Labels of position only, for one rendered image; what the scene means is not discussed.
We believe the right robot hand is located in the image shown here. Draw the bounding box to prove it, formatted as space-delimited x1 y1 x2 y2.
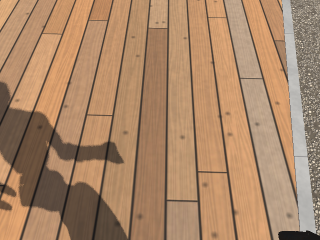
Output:
278 230 320 240

